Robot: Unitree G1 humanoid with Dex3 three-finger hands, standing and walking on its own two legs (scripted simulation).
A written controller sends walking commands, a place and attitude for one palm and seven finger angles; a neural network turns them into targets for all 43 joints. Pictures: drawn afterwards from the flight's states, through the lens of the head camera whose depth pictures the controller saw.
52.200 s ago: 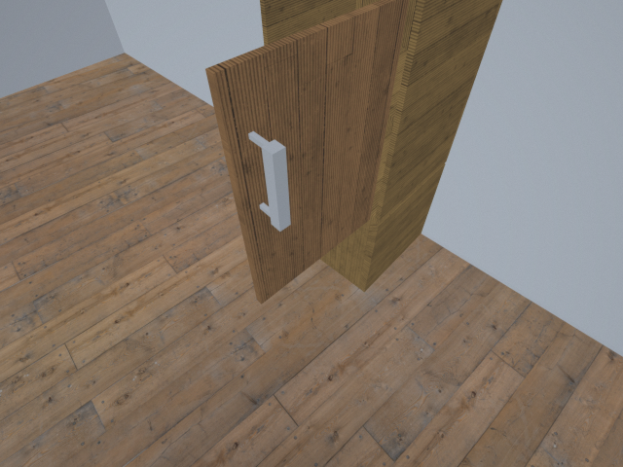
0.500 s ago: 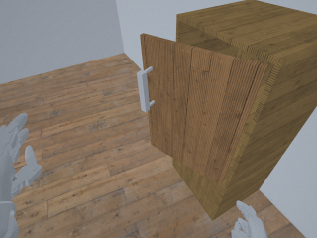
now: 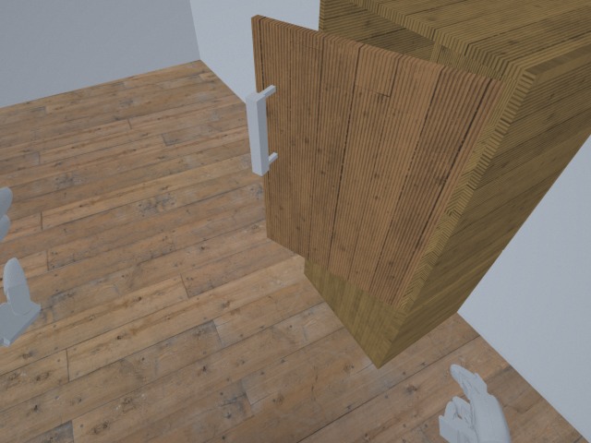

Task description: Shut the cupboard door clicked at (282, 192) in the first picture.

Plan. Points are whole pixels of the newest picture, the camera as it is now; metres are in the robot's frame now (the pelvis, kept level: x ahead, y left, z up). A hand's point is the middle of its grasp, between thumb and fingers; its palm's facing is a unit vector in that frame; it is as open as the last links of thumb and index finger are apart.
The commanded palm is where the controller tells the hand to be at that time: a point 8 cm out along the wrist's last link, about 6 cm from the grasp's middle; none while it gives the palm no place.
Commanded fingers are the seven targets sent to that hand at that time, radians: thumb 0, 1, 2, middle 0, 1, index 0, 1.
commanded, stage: step back with the hand held close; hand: left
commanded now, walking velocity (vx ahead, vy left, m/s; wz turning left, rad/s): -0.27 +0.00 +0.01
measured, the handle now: (265, 131) +0.66 +0.11 +0.06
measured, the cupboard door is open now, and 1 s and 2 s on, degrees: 24 24 24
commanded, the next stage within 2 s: stop stepping back and stand still in 0.92 s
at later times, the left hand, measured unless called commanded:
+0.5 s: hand out of the picture +0.14 +0.27 +0.17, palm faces +0.49 -0.73 -0.48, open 7.4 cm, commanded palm +0.07 +0.29 +0.18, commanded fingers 0.00 0.90 0.90 -0.20 -0.30 -0.20 -0.30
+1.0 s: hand out of the picture +0.05 +0.26 +0.17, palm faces +0.47 -0.80 -0.37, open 7.4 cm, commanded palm -0.01 +0.29 +0.18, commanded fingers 0.00 0.90 0.90 -0.20 -0.30 -0.20 -0.30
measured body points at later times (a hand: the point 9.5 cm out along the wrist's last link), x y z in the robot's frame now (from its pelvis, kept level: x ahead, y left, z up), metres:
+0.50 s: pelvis -0.06 -0.01 -0.01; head -0.05 +0.00 +0.44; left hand +0.10 +0.30 +0.20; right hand +0.10 -0.25 -0.09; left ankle +0.03 +0.09 -0.73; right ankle +0.00 -0.14 -0.73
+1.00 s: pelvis -0.15 -0.01 -0.01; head -0.13 +0.02 +0.44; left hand +0.02 +0.30 +0.19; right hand +0.05 -0.22 -0.08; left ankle +0.01 +0.10 -0.73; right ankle -0.22 -0.15 -0.73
